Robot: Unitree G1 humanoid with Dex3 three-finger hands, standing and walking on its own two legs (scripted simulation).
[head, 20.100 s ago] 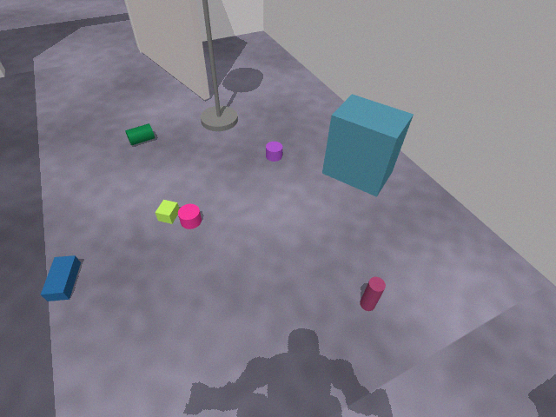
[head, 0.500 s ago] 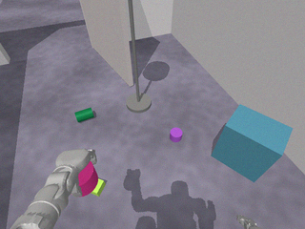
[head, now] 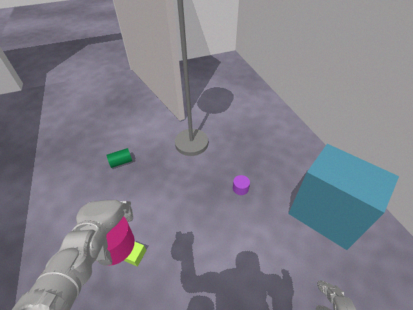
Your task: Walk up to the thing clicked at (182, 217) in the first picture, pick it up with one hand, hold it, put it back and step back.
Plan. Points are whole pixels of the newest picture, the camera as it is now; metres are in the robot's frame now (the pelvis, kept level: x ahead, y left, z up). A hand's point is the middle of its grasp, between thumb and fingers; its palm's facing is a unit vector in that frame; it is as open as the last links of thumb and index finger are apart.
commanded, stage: hold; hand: left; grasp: from above
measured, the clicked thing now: (110, 238) +0.30 +0.23 -0.09
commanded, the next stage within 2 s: crouch in 0.48 s
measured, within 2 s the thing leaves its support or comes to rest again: neither
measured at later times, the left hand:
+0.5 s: hand (106, 237) +0.28 +0.23 -0.05, palm faces -0.47 -0.06 -0.88, open 11.3 cm
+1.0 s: hand (114, 249) +0.29 +0.23 -0.13, palm faces -0.49 -0.01 -0.87, open 11.3 cm
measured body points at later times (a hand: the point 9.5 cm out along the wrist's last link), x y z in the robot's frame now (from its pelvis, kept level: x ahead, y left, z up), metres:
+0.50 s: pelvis +0.00 +0.00 +0.00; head +0.00 -0.02 +0.45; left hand +0.30 +0.23 +0.00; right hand +0.14 -0.26 -0.11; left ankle +0.03 +0.12 -0.74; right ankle +0.02 -0.13 -0.74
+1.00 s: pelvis -0.01 +0.00 -0.03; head +0.05 +0.00 +0.42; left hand +0.31 +0.23 -0.08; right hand +0.10 -0.28 -0.14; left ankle +0.03 +0.12 -0.74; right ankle +0.02 -0.13 -0.74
